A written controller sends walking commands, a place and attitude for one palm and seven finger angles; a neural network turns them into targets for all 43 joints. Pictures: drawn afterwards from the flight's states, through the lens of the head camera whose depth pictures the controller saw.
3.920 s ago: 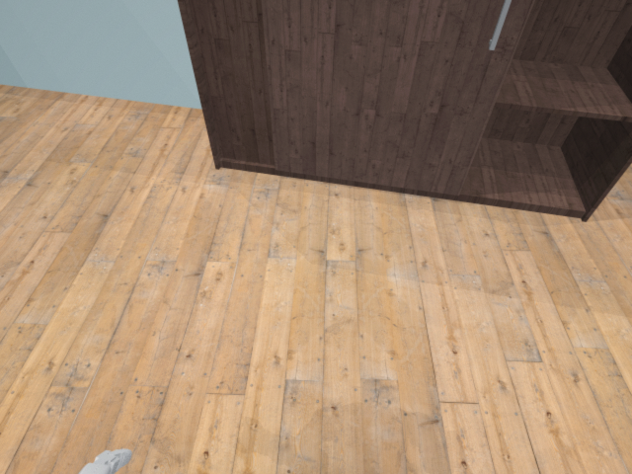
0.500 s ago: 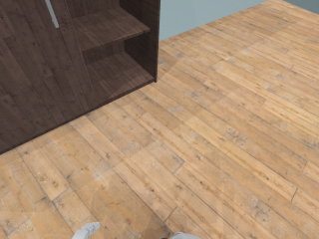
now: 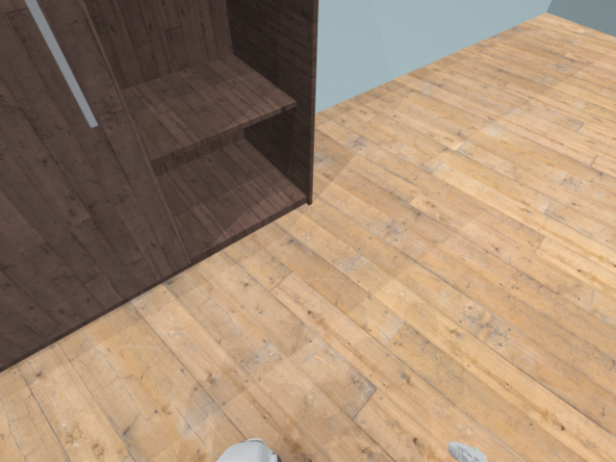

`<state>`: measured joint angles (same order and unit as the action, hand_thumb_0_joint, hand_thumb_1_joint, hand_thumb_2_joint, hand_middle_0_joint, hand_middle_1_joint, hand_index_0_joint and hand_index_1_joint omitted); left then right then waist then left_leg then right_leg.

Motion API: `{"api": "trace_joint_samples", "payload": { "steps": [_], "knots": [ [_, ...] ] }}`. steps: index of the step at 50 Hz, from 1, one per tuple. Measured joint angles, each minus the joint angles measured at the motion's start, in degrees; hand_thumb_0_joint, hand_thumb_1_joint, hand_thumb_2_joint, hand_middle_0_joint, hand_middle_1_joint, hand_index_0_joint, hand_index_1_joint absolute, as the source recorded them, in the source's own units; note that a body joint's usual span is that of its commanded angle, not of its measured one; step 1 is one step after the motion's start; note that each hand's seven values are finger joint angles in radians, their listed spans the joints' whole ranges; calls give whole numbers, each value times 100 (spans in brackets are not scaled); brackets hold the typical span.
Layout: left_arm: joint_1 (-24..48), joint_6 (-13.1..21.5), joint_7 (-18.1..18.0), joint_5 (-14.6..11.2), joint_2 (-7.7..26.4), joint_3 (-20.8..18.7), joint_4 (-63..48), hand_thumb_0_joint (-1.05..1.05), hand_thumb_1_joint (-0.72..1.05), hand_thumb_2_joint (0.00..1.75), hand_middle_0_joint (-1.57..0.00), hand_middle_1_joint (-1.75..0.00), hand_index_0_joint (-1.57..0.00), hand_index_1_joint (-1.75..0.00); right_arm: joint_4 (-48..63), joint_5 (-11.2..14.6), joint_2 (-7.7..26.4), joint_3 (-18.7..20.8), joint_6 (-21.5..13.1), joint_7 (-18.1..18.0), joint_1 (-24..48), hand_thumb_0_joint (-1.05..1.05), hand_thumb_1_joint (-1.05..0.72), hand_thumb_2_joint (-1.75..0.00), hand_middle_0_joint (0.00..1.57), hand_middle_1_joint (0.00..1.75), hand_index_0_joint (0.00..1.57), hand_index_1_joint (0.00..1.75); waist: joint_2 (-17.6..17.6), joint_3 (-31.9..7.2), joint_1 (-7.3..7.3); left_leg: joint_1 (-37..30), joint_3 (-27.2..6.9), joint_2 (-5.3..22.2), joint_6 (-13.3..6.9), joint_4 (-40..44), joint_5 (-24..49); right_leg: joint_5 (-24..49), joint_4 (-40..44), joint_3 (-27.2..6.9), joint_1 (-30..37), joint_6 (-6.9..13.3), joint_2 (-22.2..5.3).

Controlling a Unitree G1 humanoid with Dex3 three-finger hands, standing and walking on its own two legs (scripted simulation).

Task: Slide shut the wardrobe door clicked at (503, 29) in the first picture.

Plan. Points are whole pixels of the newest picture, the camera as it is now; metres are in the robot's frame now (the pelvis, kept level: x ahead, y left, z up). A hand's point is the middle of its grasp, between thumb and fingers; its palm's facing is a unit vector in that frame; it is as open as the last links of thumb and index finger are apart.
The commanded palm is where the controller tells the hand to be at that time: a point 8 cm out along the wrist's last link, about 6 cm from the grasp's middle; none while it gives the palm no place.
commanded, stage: walk to a spot facing it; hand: left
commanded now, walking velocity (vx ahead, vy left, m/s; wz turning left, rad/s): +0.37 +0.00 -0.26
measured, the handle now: (61, 64) +0.74 +0.59 +0.10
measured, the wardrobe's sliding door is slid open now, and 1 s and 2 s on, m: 0.57 0.57 0.57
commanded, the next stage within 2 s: turn to face it in 0.42 s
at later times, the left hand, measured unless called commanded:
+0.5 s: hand (250, 330) +0.34 +0.15 -0.15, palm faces -0.22 -0.95 -0.23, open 7.4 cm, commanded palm none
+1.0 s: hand (283, 297) +0.41 +0.10 -0.16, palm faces +0.00 -0.99 -0.17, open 7.3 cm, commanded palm none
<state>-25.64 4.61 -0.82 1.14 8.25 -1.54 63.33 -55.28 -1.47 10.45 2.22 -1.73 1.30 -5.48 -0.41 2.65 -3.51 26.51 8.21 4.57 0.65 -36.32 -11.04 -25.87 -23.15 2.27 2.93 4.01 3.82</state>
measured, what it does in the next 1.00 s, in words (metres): walks ahead: left foot, then right foot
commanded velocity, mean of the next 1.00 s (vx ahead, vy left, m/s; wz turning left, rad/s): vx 0.15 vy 0.00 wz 0.08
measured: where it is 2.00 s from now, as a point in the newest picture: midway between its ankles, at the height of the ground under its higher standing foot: (355, 447)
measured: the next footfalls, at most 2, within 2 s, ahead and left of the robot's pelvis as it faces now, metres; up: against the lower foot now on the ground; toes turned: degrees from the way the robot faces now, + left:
left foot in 0.02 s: +0.14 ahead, +0.11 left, +0.00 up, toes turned +9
right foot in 0.54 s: +0.36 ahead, -0.17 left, +0.00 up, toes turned -23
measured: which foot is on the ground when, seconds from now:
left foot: up 0.00-0.00, down 0.02-0.54, up 0.56-1.00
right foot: down 0.00-0.04, up 0.06-0.52, down 0.54-1.00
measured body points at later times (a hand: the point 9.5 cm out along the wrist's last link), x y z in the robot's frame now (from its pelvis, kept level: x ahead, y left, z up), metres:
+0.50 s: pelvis +0.21 -0.03 +0.00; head +0.23 -0.05 +0.45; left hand +0.35 +0.20 -0.13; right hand +0.09 -0.23 -0.15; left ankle +0.10 +0.11 -0.72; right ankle +0.32 -0.16 -0.70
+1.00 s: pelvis +0.31 -0.07 +0.01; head +0.32 -0.05 +0.46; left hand +0.41 +0.15 -0.14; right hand +0.33 -0.31 -0.14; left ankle +0.32 +0.04 -0.70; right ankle +0.33 -0.16 -0.72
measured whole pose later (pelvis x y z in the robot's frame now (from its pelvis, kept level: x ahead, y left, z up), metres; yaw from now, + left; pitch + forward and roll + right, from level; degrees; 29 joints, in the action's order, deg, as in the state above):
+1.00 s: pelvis +0.31 -0.07 +0.01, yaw -1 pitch -1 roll -2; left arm -8.6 0.5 -1.5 1.6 9.1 -2.6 55.4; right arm -56.8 -1.0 9.6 3.4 3.3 0.7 -14.7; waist 0.5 2.1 1.0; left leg 22.1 7.3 6.5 2.8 -46.2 -22.6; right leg -15.2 -30.6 21.2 -13.9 2.6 -5.4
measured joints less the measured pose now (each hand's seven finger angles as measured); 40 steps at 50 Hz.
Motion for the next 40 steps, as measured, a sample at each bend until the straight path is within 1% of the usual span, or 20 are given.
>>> {"api": "trace_joint_samples", "payload": {
  "steps": [1,2,4,5,7,9,14,17,19,22,24,26,27,28,30,31,32,34,37,40],
  "knots": [
    [-77,-24,2,-15,-10,1,75,0,91,90,-20,-29,-20,-30,9,-10,-47,-19,-62,-18,31,0,-91,-90,20,30,20,30,60,38,13,-210,83,-97,-161,194,122,-173,-425,-28,-82,-39,-48],
    [-83,-75,10,-46,-12,-10,157,0,91,90,-20,-29,-20,-30,17,-38,-112,-33,-132,-41,58,0,-91,-90,20,30,20,30,155,103,38,-278,153,-142,-315,83,33,-128,-1197,-43,-357,-87,-139],
    [-55,-155,31,-82,-25,-11,251,0,91,90,-20,-29,-20,-30,50,-22,-195,-84,-240,-72,-8,0,-91,-90,20,30,20,30,245,186,52,-516,311,-134,-421,-76,-315,-77,-3258,-187,-1166,-147,-203],
    [-18,-194,41,-80,-25,-16,274,0,91,90,-20,-29,-20,-30,39,3,-228,-96,-265,-93,-99,0,-91,-90,20,30,20,30,259,184,79,-700,370,-132,-420,-12,-426,21,-4017,-192,-1534,-175,-257],
    [132,-270,80,-39,-2,-72,243,0,91,90,-20,-29,-20,-30,-35,20,-283,-96,-286,-148,-344,0,-91,-90,20,30,20,30,256,161,140,-1085,436,-135,-340,270,-469,326,-4832,-137,-2181,-241,-434],
    [327,-336,103,7,32,-134,100,0,91,90,-20,-29,-20,-30,-109,90,-273,57,-332,-273,-593,-2,-94,-90,20,30,20,30,257,122,175,-1421,500,-153,-338,586,-462,612,-4993,-143,-2742,-300,-631],
    [817,-453,155,72,124,-269,-310,0,91,90,-20,-29,-19,-30,-420,63,-68,102,-258,-269,-1164,-2,-95,-90,20,30,20,30,295,-42,173,-2061,708,-181,-274,1175,-522,1378,-4499,-154,-3714,-462,-1021],
    [1072,-522,190,84,196,-331,-457,0,92,90,-20,-29,-19,-30,-553,60,-49,100,-215,-247,-1453,-2,-94,-90,20,30,20,30,260,-74,211,-2400,853,-157,-182,1417,-620,1743,-3846,-18,-3917,-552,-1148],
    [1222,-551,233,77,243,-340,-523,0,92,90,-20,-29,-19,-30,-594,45,-51,99,-194,-232,-1593,-1,-93,-90,20,30,20,30,200,-38,286,-2612,963,-113,-97,1512,-720,1823,-3198,138,-3868,-576,-1176],
    [1444,-570,270,62,292,-339,-607,0,92,90,-20,-29,-19,-30,-615,17,-64,97,-170,-215,-1748,-1,-92,-90,20,30,20,30,98,78,437,-2883,1156,-19,71,1509,-950,1766,-2329,345,-3678,-531,-1101],
    [1576,-548,284,55,314,-330,-674,0,92,90,-20,-29,-19,-30,-630,2,-71,99,-139,-205,-1828,0,-92,-90,20,30,20,30,14,173,533,-3017,1287,90,213,1361,-1185,1593,-1897,462,-3487,-433,-980],
    [1660,-459,291,61,347,-308,-767,0,92,90,-20,-29,-19,-30,-665,4,-79,96,-91,-184,-1923,0,-91,-90,20,30,20,30,-84,244,585,-3036,1373,305,351,892,-1535,1431,-1487,592,-3162,-294,-786],
    [1670,-367,294,73,399,-295,-820,0,91,90,-20,-29,-19,-30,-690,22,-110,85,-56,-164,-1991,0,-91,-90,20,30,20,30,-58,244,581,-2898,1361,431,364,332,-1712,1636,-1221,628,-2932,-205,-730],
    [1711,-258,266,79,415,-300,-837,0,91,90,-20,-29,-19,-30,-723,54,-120,70,-6,-146,-1973,0,-91,-90,20,30,20,30,-62,268,537,-2563,1117,521,314,-571,-1813,1771,-1380,621,-2987,-62,-674],
    [1805,-154,180,14,367,-253,-818,0,91,90,-20,-29,-19,-30,-742,120,-93,51,108,-159,-1784,0,-91,-90,20,30,20,30,-138,386,563,-1752,265,414,179,-2395,-1936,1485,-1684,651,-2934,131,-578],
    [1832,-150,144,-4,326,-213,-794,0,91,90,-20,-29,-19,-30,-724,132,-82,52,135,-177,-1690,0,-91,-90,20,30,20,30,-174,409,594,-1396,-22,333,137,-3011,-1827,1379,-1633,692,-2796,166,-548],
    [1842,-156,114,-18,280,-171,-767,0,91,90,-20,-29,-19,-30,-701,131,-75,52,154,-191,-1596,0,-91,-90,20,30,20,30,-199,394,615,-1073,-204,276,115,-3411,-1659,1337,-1505,731,-2645,173,-524],
    [1831,-170,62,-28,177,-90,-707,0,91,90,-20,-29,-19,-30,-630,106,-72,47,199,-215,-1408,0,-91,-90,20,30,20,30,-224,308,650,-535,-394,228,96,-3659,-1282,1423,-1139,816,-2350,71,-495],
    [1812,-218,9,-29,15,-15,-634,0,91,90,-20,-29,-20,-30,-471,83,-101,39,249,-222,-1232,0,-91,-90,20,30,20,30,-226,119,721,-15,-497,222,129,-3240,-899,1518,-643,1010,-2000,111,-494],
    [1860,-248,-39,-44,-19,-38,-691,-2,93,90,-21,-29,-20,-30,-383,68,-150,40,329,-192,-1153,0,-91,-90,20,30,20,30,-188,-35,684,210,-464,236,191,-2799,-745,1523,-374,1243,-1769,104,-524]
  ]
}}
